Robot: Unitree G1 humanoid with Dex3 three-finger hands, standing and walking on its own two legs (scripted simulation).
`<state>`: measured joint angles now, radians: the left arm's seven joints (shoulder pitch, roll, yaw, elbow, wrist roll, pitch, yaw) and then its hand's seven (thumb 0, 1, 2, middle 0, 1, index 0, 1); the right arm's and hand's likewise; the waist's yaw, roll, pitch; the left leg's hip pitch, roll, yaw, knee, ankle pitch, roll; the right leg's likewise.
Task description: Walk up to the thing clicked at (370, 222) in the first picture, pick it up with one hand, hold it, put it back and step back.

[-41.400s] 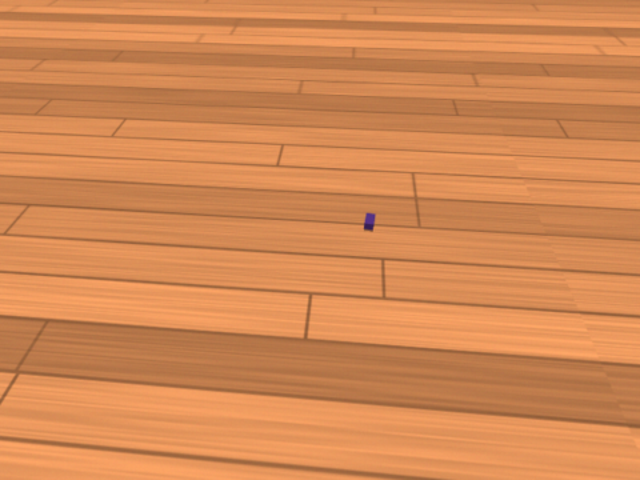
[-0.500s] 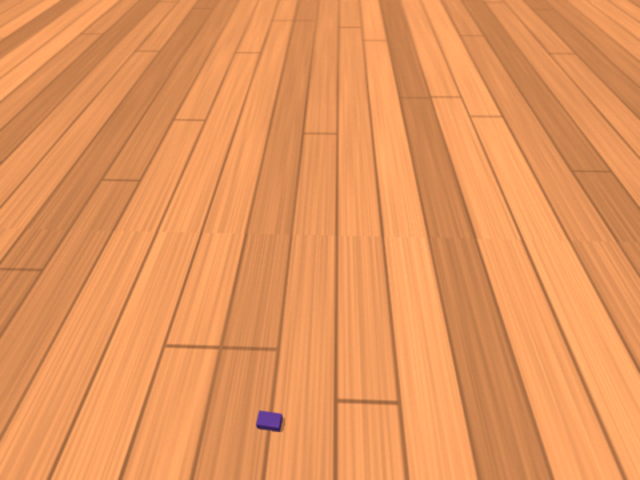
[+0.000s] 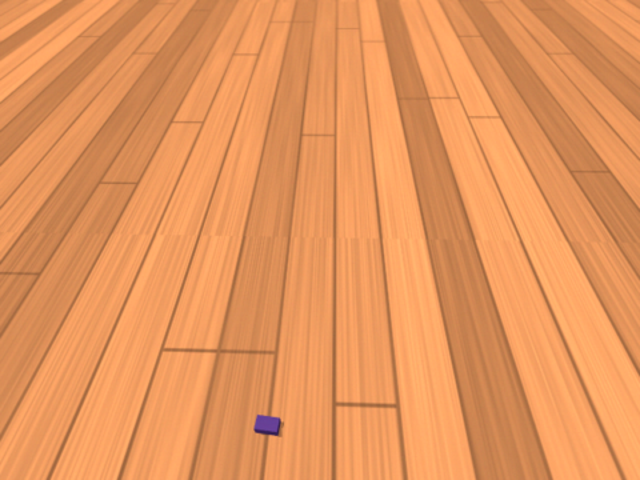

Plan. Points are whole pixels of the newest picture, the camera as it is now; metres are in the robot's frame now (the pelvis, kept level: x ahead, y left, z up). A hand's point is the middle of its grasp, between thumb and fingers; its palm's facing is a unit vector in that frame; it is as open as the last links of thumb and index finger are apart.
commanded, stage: stand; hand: left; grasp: from above
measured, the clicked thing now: (267, 425) +0.44 +0.19 -0.77
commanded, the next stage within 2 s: step back in 0.70 s
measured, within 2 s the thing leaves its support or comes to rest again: neither
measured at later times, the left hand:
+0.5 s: hand out of the picture +0.07 +0.24 -0.16, palm faces +0.01 -0.94 -0.34, open 7.4 cm
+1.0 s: hand out of the picture +0.09 +0.30 -0.18, palm faces -0.03 -0.92 -0.39, open 7.4 cm
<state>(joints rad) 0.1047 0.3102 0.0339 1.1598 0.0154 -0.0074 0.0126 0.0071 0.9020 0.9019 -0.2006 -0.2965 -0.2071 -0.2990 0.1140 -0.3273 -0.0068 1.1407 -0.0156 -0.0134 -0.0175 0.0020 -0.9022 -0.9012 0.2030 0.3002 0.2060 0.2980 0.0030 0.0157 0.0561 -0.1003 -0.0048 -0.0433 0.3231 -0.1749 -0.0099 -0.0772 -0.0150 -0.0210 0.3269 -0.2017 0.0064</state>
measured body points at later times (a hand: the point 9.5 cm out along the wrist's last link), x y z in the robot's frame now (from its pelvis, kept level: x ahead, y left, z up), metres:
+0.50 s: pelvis +0.00 -0.01 +0.00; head +0.01 -0.01 +0.45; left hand +0.07 +0.29 -0.13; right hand +0.07 -0.30 -0.14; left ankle +0.00 +0.13 -0.75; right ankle -0.01 -0.12 -0.75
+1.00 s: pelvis -0.04 +0.03 -0.02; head +0.02 +0.05 +0.42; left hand +0.09 +0.35 -0.15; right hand +0.03 -0.30 -0.14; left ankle -0.05 +0.13 -0.75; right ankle -0.02 -0.12 -0.74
